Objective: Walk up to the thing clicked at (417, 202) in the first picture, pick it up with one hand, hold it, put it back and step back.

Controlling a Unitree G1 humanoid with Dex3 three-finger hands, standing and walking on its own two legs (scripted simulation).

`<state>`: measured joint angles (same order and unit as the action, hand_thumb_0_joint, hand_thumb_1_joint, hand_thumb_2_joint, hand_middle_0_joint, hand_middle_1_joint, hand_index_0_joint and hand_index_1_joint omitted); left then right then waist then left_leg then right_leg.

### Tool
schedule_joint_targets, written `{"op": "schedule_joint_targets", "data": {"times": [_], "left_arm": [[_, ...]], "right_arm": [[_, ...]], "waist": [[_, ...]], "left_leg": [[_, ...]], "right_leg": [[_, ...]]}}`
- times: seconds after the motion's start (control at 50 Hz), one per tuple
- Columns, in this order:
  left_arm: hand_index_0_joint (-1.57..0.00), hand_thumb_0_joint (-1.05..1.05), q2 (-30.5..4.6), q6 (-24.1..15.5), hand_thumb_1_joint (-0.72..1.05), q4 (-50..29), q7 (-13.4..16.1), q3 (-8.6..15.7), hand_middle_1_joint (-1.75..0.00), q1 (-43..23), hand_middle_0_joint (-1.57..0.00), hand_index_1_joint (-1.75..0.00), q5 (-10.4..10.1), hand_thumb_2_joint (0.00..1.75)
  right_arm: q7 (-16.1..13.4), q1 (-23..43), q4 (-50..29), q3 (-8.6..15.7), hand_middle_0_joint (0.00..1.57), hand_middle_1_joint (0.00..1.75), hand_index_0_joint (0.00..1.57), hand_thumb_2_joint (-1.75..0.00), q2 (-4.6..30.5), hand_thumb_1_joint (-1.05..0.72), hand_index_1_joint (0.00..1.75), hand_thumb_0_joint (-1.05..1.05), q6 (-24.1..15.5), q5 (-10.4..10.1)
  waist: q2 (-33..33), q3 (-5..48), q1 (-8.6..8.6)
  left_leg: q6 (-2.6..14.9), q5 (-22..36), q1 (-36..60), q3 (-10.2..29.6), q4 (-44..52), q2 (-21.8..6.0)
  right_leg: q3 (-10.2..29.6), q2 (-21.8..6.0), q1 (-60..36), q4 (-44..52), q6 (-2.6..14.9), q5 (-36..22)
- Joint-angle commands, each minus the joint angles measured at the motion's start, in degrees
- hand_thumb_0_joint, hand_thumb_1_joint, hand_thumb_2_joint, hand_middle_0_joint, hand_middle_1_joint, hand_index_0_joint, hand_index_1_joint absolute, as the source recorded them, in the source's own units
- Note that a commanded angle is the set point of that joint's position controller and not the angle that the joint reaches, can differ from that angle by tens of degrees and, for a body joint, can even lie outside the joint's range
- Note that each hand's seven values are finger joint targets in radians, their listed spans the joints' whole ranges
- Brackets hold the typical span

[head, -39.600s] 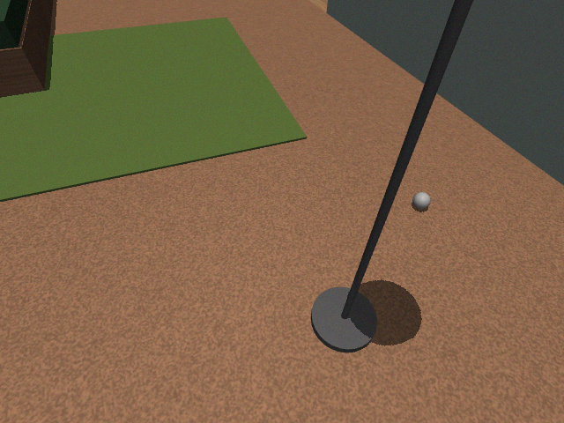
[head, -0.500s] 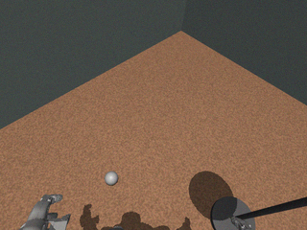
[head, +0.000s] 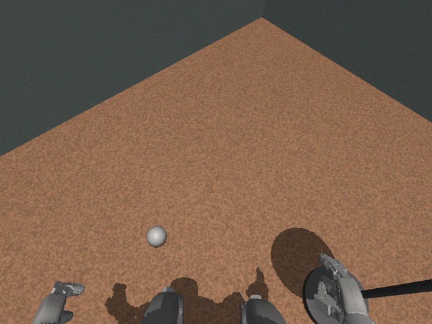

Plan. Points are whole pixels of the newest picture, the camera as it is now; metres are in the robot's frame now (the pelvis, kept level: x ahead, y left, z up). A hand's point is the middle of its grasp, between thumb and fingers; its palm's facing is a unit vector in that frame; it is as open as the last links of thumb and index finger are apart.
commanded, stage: rise first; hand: left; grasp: from above
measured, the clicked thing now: (156, 236) +0.44 +0.21 -0.65
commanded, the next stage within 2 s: none
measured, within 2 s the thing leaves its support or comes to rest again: neither
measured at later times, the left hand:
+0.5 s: hand (101, 290) +0.21 +0.27 -0.29, palm faces -0.42 -0.57 -0.70, open 14.2 cm
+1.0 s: hand (120, 258) +0.31 +0.28 -0.43, palm faces -0.48 -0.16 -0.86, open 14.1 cm
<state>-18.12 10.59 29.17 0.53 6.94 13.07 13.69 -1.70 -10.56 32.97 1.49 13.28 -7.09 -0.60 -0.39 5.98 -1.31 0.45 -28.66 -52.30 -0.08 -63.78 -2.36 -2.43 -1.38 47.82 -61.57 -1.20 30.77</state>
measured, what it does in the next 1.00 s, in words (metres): lowers itself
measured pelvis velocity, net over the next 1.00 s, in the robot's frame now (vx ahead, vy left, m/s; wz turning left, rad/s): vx -0.10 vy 0.00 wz -0.10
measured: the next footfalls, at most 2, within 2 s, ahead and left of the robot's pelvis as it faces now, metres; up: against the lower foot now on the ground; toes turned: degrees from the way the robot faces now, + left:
none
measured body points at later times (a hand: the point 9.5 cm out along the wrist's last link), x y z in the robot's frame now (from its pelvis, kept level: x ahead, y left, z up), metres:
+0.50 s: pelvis -0.04 -0.01 -0.15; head +0.14 +0.01 +0.26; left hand +0.23 +0.30 -0.25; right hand +0.16 -0.27 -0.26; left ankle +0.02 +0.11 -0.66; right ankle -0.01 -0.14 -0.66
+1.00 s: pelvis -0.10 +0.00 -0.29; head +0.12 +0.02 +0.10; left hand +0.33 +0.29 -0.38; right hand -0.02 -0.29 -0.42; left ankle +0.02 +0.11 -0.66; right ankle -0.01 -0.14 -0.66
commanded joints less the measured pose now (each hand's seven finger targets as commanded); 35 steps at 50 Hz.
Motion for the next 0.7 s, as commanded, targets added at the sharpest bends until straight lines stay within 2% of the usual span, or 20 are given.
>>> {"op": "schedule_joint_targets", "data": {"times": [0.0,0.04,0.12,0.14,0.16,0.2,0.26,0.3,0.4,0.42,0.46,0.48,0.5,0.52,0.56,0.58,0.64,0.66,0.68], "left_arm": [[-0.05,0.00,-9.69,-0.37,-0.56,-8.66,1.24,4.09,-1.07,1.83,-0.06,-1.07,1.78,0.98],[-0.05,0.00,-9.35,-0.65,-0.53,-10.22,1.49,4.02,-1.08,3.41,-0.04,-1.08,2.33,0.96],[-0.05,0.00,-10.64,-2.04,-0.56,-11.42,1.82,4.13,-1.08,1.27,-0.05,-1.08,3.90,0.98],[-0.05,0.00,-10.37,-2.62,-0.56,-10.85,1.87,3.60,-1.08,0.05,-0.05,-1.08,4.43,0.98],[-0.04,0.00,-11.36,-3.32,-0.57,-10.34,1.99,4.04,-1.07,-1.55,-0.05,-1.08,5.50,0.99],[-0.04,0.00,-11.35,-5.10,-0.57,-7.77,2.02,3.29,-1.07,-3.74,-0.05,-1.08,7.82,0.99],[-0.04,0.00,-13.44,-7.99,-0.55,-5.60,2.71,4.04,-1.08,-8.17,-0.05,-1.08,11.31,0.99],[-0.04,0.00,-13.10,-10.11,-0.55,-5.47,3.32,2.43,-1.07,-11.25,-0.04,-1.08,13.65,1.00],[-0.04,0.00,-19.20,-14.63,-0.58,-0.09,5.75,4.61,-1.07,-19.48,-0.05,-1.09,20.09,1.02],[-0.05,0.00,-21.57,-15.43,-0.57,0.19,6.32,5.96,-1.08,-21.04,-0.06,-1.09,21.33,1.01],[-0.05,0.00,-22.85,-16.41,-0.59,3.77,7.25,6.22,-1.07,-24.00,-0.06,-1.09,23.92,1.03],[-0.05,0.00,-22.51,-16.93,-0.61,5.25,7.43,5.44,-1.07,-26.78,-0.06,-1.09,24.80,1.03],[-0.05,0.00,-23.76,-17.55,-0.60,5.01,7.72,5.73,-1.08,-29.35,-0.06,-1.09,25.88,1.03],[-0.05,0.00,-24.41,-17.82,-0.59,6.22,7.96,5.71,-1.07,-31.68,-0.06,-1.09,26.98,1.03],[-0.04,0.00,-24.77,-18.71,-0.58,7.77,8.24,4.32,-1.07,-38.48,-0.05,-1.09,29.13,1.05],[-0.04,0.00,-25.11,-19.03,-0.57,10.64,8.47,4.43,-1.07,-39.49,-0.05,-1.09,29.98,1.04],[-0.04,0.00,-30.17,-20.19,-0.57,13.04,9.27,5.86,-1.06,-45.61,-0.05,-1.08,33.14,1.05],[-0.04,0.00,-31.52,-20.44,-0.57,14.97,9.39,6.33,-1.07,-46.70,-0.05,-1.08,34.01,1.05],[-0.04,0.00,-30.34,-20.67,-0.57,16.86,9.31,5.27,-1.07,-48.28,-0.04,-1.08,34.73,1.05]], "right_arm": [[-0.58,-1.09,-7.79,3.67,0.20,0.30,0.20,-0.90,8.83,-0.89,0.30,0.00,-3.36,0.13],[-0.45,-1.15,-8.30,3.70,0.20,0.30,0.20,-0.89,8.42,-0.87,0.30,0.00,-3.75,0.33],[0.03,-0.26,-8.44,3.63,0.20,0.30,0.20,-0.90,8.80,-0.88,0.30,0.00,-4.54,0.39],[0.20,0.03,-8.42,3.74,0.20,0.30,0.20,-0.90,8.94,-0.88,0.30,0.00,-4.74,0.46],[0.34,0.05,-8.30,3.81,0.20,0.30,0.20,-0.89,9.14,-0.87,0.30,0.00,-4.93,0.48],[0.73,0.93,-7.91,3.89,0.20,0.30,0.20,-0.89,9.42,-0.87,0.30,0.00,-5.31,0.53],[1.13,1.74,-7.12,4.51,0.20,0.30,0.20,-0.89,10.11,-0.86,0.30,0.00,-5.80,0.46],[1.55,1.74,-6.36,4.80,0.20,0.30,0.20,-0.89,10.47,-0.86,0.30,0.00,-6.14,0.44],[2.25,2.30,-3.22,5.32,0.20,0.30,0.20,-0.89,12.05,-0.87,0.30,0.00,-5.91,0.25],[2.42,2.04,-2.63,5.48,0.20,0.30,0.20,-0.90,12.21,-0.89,0.30,0.00,-5.75,0.13],[2.77,1.96,-1.48,5.51,0.20,0.30,0.20,-0.90,12.53,-0.89,0.30,0.00,-5.25,0.30],[3.02,2.03,-0.87,5.57,0.20,0.30,0.20,-0.90,12.61,-0.90,0.30,0.00,-5.04,0.44],[3.13,1.51,-0.29,5.74,0.20,0.30,0.20,-0.90,12.67,-0.89,0.30,0.00,-4.82,0.45],[3.29,1.17,0.38,5.92,0.20,0.30,0.20,-0.90,12.82,-0.89,0.30,0.00,-4.50,0.64],[3.52,0.47,1.05,6.02,0.20,0.30,0.20,-0.90,12.60,-0.87,0.30,0.00,-4.14,0.93],[3.61,-0.35,1.72,6.04,0.20,0.30,0.20,-0.89,12.71,-0.87,0.30,0.00,-3.90,1.02],[3.82,-1.41,2.66,6.15,0.20,0.30,0.20,-0.89,12.91,-0.86,0.30,0.00,-2.93,1.44],[3.81,-1.32,2.84,6.22,0.20,0.30,0.20,-0.89,12.98,-0.86,0.30,0.00,-2.54,1.57],[3.86,-1.48,3.17,6.13,0.20,0.30,0.20,-0.89,12.95,-0.86,0.30,0.00,-2.22,1.70]], "waist": [[-3.69,14.32,-0.33],[-3.46,16.16,-0.10],[-5.20,17.12,-0.27],[-4.79,17.14,-0.92],[-4.47,17.39,-0.98],[-4.62,17.68,-1.12],[-4.56,19.84,-0.89],[-4.70,23.00,-0.79],[-5.97,29.59,-0.08],[-6.45,31.56,0.88],[-6.16,33.14,0.86],[-6.05,33.13,0.46],[-6.37,35.02,1.03],[-6.31,36.97,0.80],[-5.19,38.11,-0.18],[-3.91,38.10,-0.23],[-1.31,41.59,0.39],[-0.81,41.03,0.78],[-0.76,39.73,-0.07]], "left_leg": [[-0.07,18.94,11.50,1.64,5.35,0.68],[0.10,20.55,10.42,1.54,3.00,0.80],[-0.11,19.57,6.98,2.09,-0.53,0.74],[-0.08,19.02,5.37,2.43,-1.94,0.63],[0.04,17.88,3.60,2.62,-3.41,0.67],[-0.02,15.23,-0.64,3.24,-6.51,0.75],[0.16,10.61,-6.09,2.76,-11.20,1.19],[0.11,9.32,-8.10,2.91,-14.06,1.24],[0.02,11.73,-13.90,3.60,-22.34,0.95],[0.28,13.37,-14.63,3.09,-24.51,1.04],[0.36,13.92,-17.91,3.05,-27.71,1.03],[0.24,12.96,-19.52,3.41,-28.68,1.03],[0.40,12.87,-20.04,2.92,-30.50,0.97],[0.53,13.11,-20.79,2.56,-32.23,0.98],[0.68,8.92,-25.16,2.11,-35.00,0.96],[0.92,7.34,-27.49,1.73,-36.35,1.09],[1.27,4.54,-32.21,0.93,-39.84,1.00],[1.26,2.67,-34.56,0.65,-40.53,1.06],[1.24,1.05,-36.00,0.69,-41.09,1.03]], "right_leg": [[-0.32,2.06,-0.10,3.53,2.38,-15.61],[-0.40,2.17,0.87,1.74,2.34,-16.87],[-0.33,2.18,6.41,-2.93,2.51,-15.35],[-0.43,2.26,8.48,-4.43,2.45,-14.78],[-0.43,2.27,10.18,-5.98,2.45,-14.05],[-0.32,2.21,15.06,-9.95,2.60,-11.92],[0.24,2.08,20.30,-14.15,2.56,-9.34],[0.27,2.01,23.59,-17.26,2.58,-8.53],[0.05,2.17,32.73,-26.21,2.87,-9.39],[0.28,2.34,33.77,-27.45,2.84,-10.45],[0.03,2.35,36.54,-30.28,2.90,-10.81],[-0.26,2.26,38.30,-31.56,2.97,-9.97],[-0.19,2.33,38.78,-32.34,2.88,-10.01],[-0.13,2.35,38.85,-33.12,2.81,-10.48],[-0.33,2.56,40.72,-34.25,2.68,-7.71],[-0.38,2.65,40.56,-34.49,2.57,-6.70],[-0.30,2.92,39.42,-35.56,2.28,-4.64],[-0.12,2.94,39.69,-35.75,2.25,-3.01],[-0.38,3.00,41.40,-36.41,2.32,-1.35]]}}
